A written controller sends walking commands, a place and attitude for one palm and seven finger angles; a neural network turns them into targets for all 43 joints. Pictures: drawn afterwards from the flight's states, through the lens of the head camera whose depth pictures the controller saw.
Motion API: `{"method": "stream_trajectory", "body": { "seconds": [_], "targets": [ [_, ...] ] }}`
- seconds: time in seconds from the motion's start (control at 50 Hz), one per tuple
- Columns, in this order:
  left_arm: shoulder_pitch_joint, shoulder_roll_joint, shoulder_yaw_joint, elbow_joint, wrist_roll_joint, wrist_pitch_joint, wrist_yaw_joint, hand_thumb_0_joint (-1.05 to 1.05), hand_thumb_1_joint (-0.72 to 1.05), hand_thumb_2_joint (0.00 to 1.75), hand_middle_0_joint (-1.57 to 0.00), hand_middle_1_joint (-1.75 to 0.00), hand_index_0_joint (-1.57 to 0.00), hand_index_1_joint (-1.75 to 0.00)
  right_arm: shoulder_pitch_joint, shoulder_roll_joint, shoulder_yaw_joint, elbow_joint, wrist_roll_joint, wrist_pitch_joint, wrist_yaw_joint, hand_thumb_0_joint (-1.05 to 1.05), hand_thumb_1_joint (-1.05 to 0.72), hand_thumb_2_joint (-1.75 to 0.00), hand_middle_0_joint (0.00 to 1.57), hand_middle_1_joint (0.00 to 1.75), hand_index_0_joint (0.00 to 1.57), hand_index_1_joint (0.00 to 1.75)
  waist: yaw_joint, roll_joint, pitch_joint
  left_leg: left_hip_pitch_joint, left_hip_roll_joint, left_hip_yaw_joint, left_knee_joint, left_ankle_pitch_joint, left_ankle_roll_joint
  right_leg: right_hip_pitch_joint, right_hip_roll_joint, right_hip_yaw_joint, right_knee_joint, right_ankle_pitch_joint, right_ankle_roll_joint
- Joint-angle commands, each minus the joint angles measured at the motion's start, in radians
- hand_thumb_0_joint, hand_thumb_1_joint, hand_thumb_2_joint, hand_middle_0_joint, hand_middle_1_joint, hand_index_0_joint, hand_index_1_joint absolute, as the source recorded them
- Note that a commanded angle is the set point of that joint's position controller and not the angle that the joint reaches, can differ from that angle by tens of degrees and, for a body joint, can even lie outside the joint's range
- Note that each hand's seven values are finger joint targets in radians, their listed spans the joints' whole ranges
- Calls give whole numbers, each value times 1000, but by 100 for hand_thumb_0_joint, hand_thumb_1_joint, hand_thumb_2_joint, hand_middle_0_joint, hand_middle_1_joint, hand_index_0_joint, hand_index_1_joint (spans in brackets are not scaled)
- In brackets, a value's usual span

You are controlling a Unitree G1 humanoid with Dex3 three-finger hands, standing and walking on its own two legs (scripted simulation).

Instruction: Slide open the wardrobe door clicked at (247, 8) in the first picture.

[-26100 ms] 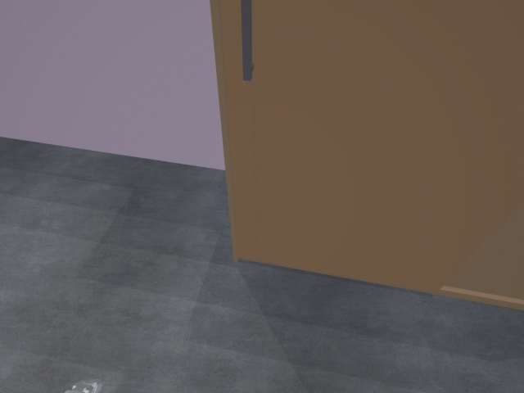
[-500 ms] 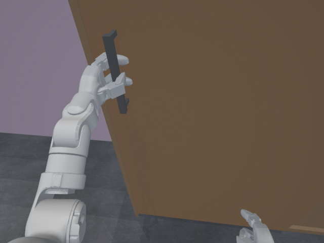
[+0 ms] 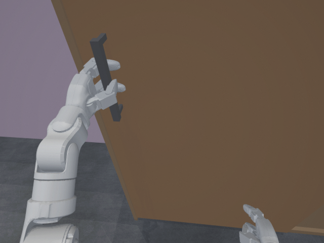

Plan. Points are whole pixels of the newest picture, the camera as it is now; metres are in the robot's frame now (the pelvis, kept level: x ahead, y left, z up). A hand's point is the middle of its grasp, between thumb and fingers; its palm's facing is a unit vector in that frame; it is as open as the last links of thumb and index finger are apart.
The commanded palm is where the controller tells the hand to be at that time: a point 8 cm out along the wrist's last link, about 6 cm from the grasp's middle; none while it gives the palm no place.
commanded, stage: tug the door sideways, standing still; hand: left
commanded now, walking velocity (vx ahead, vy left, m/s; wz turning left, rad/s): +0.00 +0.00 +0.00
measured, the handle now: (110, 81) +0.41 +0.15 +0.23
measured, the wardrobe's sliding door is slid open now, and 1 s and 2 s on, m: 0.00 0.00 0.10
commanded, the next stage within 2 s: step sideways, sliding the door along in 0.64 s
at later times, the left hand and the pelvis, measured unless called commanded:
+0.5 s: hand (115, 94) +0.35 +0.12 +0.23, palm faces +0.04 -1.00 -0.07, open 5.8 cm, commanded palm +0.33 +0.12 +0.23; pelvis -0.03 +0.01 +0.00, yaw +5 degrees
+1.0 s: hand (119, 94) +0.37 +0.12 +0.22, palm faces +0.14 -0.99 -0.06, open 5.8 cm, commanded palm +0.34 +0.13 +0.23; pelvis -0.06 -0.02 -0.01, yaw -1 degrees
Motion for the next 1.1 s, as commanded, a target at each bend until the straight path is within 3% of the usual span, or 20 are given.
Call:
{"method": "stream_trajectory", "body": {
  "seconds": [0.0, 0.28, 0.42, 0.48, 0.6, 0.72, 0.74, 0.76, 0.78, 0.8, 0.84, 0.88, 0.9, 0.94, 0.96, 1.0, 1.02, 1.04, 1.06, 1.08],
  "targets": [
    [-508, 67, -40, -186, 1, -44, 1, 0, 90, 90, -45, -140, -45, -140, -161, -84, -32, -138, -12, -62, -14, 0, -90, -90, 20, 30, 20, 30, -5, -43, -302, 226, -56, -9, 67, 630, 75, 17, 32, -31, 29, 782, -6],
    [-686, -110, -251, -86, 38, -128, -2, 0, 90, 90, -45, -140, -45, -140, -171, -59, -25, -118, -29, -58, 4, 0, -90, -90, 20, 30, 20, 30, -38, -72, -298, 263, -47, -60, 82, 586, 73, -46, 32, -40, 47, 670, -18],
    [-786, -207, -336, -10, 42, -160, 11, 0, 90, 90, -45, -140, -45, -140, -175, -42, -18, -112, -27, -64, 18, 0, -90, -90, 20, 30, 20, 30, -52, -23, -294, 272, -42, -85, 78, 522, 62, -93, 35, -46, 48, 561, -26],
    [-813, -181, -320, 19, 41, -176, 18, 0, 90, 90, -45, -140, -45, -140, -162, -54, -25, -95, -28, -67, 16, 0, -90, -90, 20, 30, 20, 30, -54, -50, -304, 274, -39, -89, 76, 501, 59, -93, 36, -45, 40, 539, -28],
    [-871, -208, -330, 85, 42, -202, 30, 0, 90, 90, -45, -140, -45, -140, -150, -50, -25, -88, -21, -80, 18, 0, -90, -90, 20, 30, 20, 30, -57, -8, -314, 273, -36, -100, 58, 436, 47, -118, 40, -50, 30, 445, -31],
    [-945, -204, -317, 192, 34, -227, 43, 0, 90, 90, -45, -140, -45, -140, -126, -54, -25, -58, -16, -100, 7, 0, -90, -90, 20, 30, 20, 30, -74, -32, -258, 241, -37, -100, 37, 323, 47, -154, 45, -48, 3, 355, -28],
    [-862, 256, -8, 217, 94, -404, 123, 0, 90, 90, -45, -140, -45, -140, -93, -104, -38, -64, -28, -96, -14, 0, -90, -90, 20, 30, 20, 30, -29, -34, -165, 109, 42, -90, 50, 243, 82, -192, 0, -4, -27, 214, 14],
    [-762, 94, -114, 297, 109, -472, 135, 0, 90, 90, -45, -140, -45, -140, -93, -72, -37, -43, -41, -86, -19, 0, -90, -90, 20, 30, 20, 30, -33, -63, -135, 88, 38, -93, 47, 130, 79, -196, -10, -4, -26, 162, 17],
    [-761, 77, -139, 252, 100, -527, 134, 0, 90, 90, -45, -140, -45, -140, -87, -82, -45, -46, -41, -90, -25, 0, -90, -90, 20, 30, 20, 30, -35, -73, -164, 89, 67, -126, 21, 28, 85, -199, 0, -19, 21, 99, 9],
    [-795, 25, -190, 208, 97, -568, 132, 0, 90, 90, -45, -140, -45, -140, -101, -74, -45, -63, -39, -94, -34, 0, -90, -90, 20, 30, 20, 30, -52, 3, -163, 94, 117, -186, -18, -94, 106, -247, 16, -23, 109, 24, 9],
    [-834, 0, -219, 159, 85, -604, 142, 0, 90, 90, -45, -140, -45, -140, -116, -72, -51, -83, -39, -94, -49, 0, -90, -90, 20, 30, 20, 30, -61, 177, -179, 112, 272, -406, -115, -233, 202, -357, 63, -18, 394, -112, 3],
    [-881, 31, -210, 89, 77, -624, 151, 0, 90, 90, -45, -140, -45, -140, -98, -68, -62, -90, -36, -90, -41, 0, -90, -90, 20, 30, 20, 30, -64, 139, -192, 191, 359, -514, -91, -72, 271, -464, 30, 56, 538, -212, -13],
    [-858, 62, -174, 92, 80, -632, 157, 0, 90, 90, -45, -140, -45, -140, -101, -74, -69, -78, -39, -90, -39, 0, -90, -90, 20, 30, 20, 30, -55, 107, -198, 221, 372, -469, -50, 78, 277, -471, 4, 81, 523, -217, -15],
    [-867, 47, -189, 41, 86, -651, 155, 0, 90, 90, -45, -140, -45, -140, -96, -75, -71, -82, -36, -93, -31, 0, -90, -90, 20, 30, 20, 30, -49, 145, -233, 237, 345, -327, 44, 290, 244, -397, 2, 50, 401, -190, -16],
    [-874, 33, -201, 36, 90, -658, 151, 0, 90, 90, -45, -140, -45, -140, -102, -71, -70, -86, -33, -96, -27, 0, -90, -90, 20, 30, 20, 30, -52, 184, -240, 194, 324, -263, 72, 292, 223, -321, 10, 22, 338, -162, -17],
    [-851, 25, -213, 27, 95, -662, 146, 0, 90, 90, -45, -140, -45, -140, -119, -68, -67, -98, -20, -100, -28, 0, -90, -90, 20, 30, 20, 30, -39, 145, -255, 8, 248, -130, 176, 204, 165, -60, 18, -13, 151, -38, -21],
    [-841, 24, -219, 17, 103, -659, 147, 0, 90, 90, -45, -140, -45, -140, -129, -54, -62, -106, -9, -102, -31, 0, -90, -90, 20, 30, 20, 30, -30, 12, -255, -126, 159, -34, 312, 85, 115, 61, -47, 58, 25, 46, -48],
    [-831, 42, -208, 19, 116, -656, 156, 0, 90, 90, -45, -140, -45, -140, -153, -26, -55, -115, -8, -102, -37, 0, -90, -90, 20, 30, 20, 30, -25, -235, -237, -311, 35, 35, 497, -139, 52, 126, -222, 305, -92, 92, -123],
    [-827, 55, -200, 25, 129, -652, 162, 0, 90, 90, -45, -140, -45, -140, -190, -22, -57, -108, -20, -113, -43, 0, -90, -90, 20, 30, 20, 30, 8, -305, -167, -435, -31, -24, 687, -330, 35, 100, -322, 449, -123, 132, -210],
    [-796, 56, -194, 20, 122, -640, 165, 0, 90, 90, -45, -140, -45, -140, -193, -48, -77, -82, -17, -119, -42, 0, -90, -90, 20, 30, 20, 30, 13, -274, -127, -484, -13, -87, 817, -331, 31, 113, -355, 524, -115, 191, -258]
  ]
}}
